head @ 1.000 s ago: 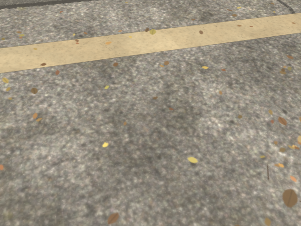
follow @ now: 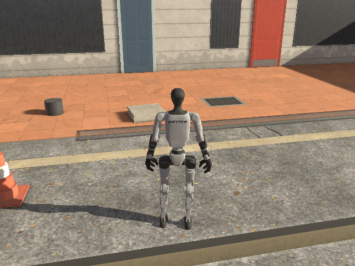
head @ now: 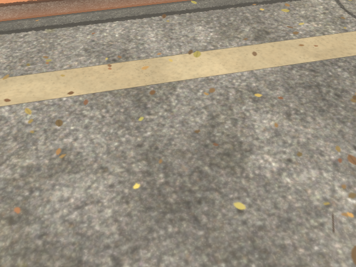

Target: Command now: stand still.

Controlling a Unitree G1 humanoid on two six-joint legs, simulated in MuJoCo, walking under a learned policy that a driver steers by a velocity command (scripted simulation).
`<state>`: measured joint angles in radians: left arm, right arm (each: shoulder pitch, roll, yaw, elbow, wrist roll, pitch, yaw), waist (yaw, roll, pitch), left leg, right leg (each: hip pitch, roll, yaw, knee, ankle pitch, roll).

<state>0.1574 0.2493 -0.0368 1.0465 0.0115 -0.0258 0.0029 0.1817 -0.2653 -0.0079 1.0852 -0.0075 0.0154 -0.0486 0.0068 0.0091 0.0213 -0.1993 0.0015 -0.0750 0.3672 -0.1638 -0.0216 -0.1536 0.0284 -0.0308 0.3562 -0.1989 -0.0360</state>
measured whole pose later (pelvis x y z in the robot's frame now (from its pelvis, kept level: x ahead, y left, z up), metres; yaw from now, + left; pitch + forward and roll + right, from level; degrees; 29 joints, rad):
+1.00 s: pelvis +0.04 +0.01 +0.00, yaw +0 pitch +1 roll +0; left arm 0.36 0.23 0.03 1.08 -0.02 -0.05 0.03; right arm 0.27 -0.24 -0.02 1.12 0.02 -0.05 -0.02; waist 0.03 -0.02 -0.04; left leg -0.35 0.02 0.03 0.82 -0.45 0.05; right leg -0.09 0.01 -0.01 0.31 -0.25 -0.05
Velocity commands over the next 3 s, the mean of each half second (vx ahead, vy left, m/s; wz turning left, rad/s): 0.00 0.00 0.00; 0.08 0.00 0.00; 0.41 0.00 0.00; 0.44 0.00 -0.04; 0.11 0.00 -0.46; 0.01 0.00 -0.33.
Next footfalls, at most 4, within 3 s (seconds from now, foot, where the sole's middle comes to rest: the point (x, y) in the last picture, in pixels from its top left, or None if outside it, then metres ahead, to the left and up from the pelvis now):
1.12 left None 0.13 0.16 -0.78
1.60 right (207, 262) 0.53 -0.07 -0.78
2.08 left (150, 196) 0.81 0.16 -0.78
2.50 right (206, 223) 0.69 -0.07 -0.78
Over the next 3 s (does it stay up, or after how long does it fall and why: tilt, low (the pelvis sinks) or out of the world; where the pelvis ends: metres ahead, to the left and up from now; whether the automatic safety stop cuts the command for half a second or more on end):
stays up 0.70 0.04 -0.01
